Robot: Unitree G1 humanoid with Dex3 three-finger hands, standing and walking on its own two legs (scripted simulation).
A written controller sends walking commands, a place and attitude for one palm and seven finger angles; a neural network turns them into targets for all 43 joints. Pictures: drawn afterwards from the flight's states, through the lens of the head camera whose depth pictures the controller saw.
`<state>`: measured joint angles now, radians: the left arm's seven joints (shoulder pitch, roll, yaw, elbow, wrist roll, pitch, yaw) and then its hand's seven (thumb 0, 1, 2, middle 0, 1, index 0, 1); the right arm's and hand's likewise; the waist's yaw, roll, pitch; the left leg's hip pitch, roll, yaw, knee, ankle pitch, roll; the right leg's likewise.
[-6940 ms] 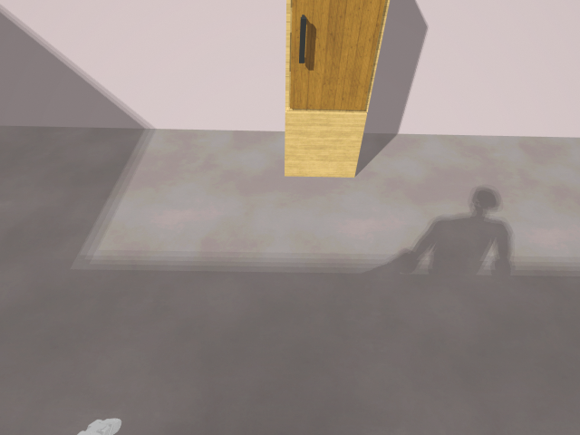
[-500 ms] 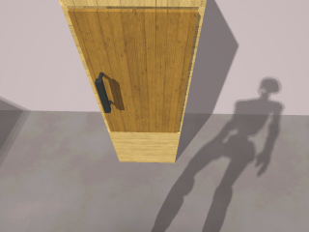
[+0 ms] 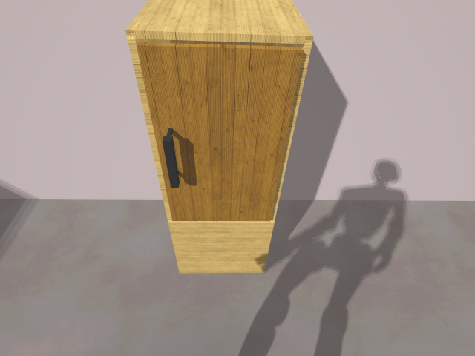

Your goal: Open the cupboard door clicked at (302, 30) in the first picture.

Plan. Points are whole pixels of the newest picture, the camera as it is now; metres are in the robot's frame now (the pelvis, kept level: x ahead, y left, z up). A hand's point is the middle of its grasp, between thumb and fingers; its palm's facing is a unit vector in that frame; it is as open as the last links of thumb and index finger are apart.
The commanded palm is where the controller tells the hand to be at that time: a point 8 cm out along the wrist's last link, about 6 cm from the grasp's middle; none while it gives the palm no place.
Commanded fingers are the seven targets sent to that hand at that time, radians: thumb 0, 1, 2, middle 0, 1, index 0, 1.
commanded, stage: shuffle to correct the standing spot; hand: left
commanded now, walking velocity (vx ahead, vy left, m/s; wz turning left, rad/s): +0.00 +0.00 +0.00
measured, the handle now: (172, 158) +0.60 +0.21 -0.03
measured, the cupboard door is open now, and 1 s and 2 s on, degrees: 0 0 0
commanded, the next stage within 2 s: come to a stop and stand still in 1.08 s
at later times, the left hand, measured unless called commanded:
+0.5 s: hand out of the picture -0.11 +0.13 -0.18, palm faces +0.12 -0.98 -0.15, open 7.4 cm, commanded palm none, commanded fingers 0.00 0.90 0.90 -0.20 -0.30 -0.20 -0.30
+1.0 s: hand out of the picture -0.05 +0.05 -0.15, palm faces +0.19 -0.97 -0.16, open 7.3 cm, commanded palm none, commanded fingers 0.00 0.90 0.90 -0.20 -0.30 -0.20 -0.30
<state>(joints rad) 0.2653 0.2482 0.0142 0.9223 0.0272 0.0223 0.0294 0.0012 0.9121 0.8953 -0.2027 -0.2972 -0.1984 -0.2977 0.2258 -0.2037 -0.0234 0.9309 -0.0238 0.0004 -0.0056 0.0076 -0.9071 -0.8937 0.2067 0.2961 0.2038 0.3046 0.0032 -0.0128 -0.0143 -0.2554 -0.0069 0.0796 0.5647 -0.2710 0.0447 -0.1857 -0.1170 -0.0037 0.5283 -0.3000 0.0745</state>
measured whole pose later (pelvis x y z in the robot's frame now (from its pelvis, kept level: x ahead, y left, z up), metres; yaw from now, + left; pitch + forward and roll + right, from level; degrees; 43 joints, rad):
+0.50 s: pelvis -0.03 -0.03 +0.00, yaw +4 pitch -3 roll -1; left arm 0.46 0.14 0.03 1.09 0.03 0.04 0.01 0.00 0.91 0.90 -0.20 -0.30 -0.20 -0.30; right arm 0.41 -0.16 -0.05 1.05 -0.03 0.00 -0.01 0.01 -0.91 -0.89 0.20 0.30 0.20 0.30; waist -0.01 -0.01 -0.03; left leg -0.29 0.02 0.08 0.59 -0.25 0.05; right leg -0.31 -0.06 -0.05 0.75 -0.42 0.00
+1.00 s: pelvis +0.01 -0.08 +0.02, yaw +5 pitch -2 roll +1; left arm 0.47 0.06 0.02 1.09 0.02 -0.06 0.03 0.00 0.91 0.90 -0.20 -0.30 -0.20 -0.30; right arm 0.31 -0.16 -0.07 1.05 -0.03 0.02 0.01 0.01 -0.91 -0.89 0.20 0.30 0.20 0.30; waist 0.00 0.04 -0.03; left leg -0.54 0.08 0.04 1.01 -0.15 -0.01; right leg -0.12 0.02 -0.15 0.32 -0.18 -0.08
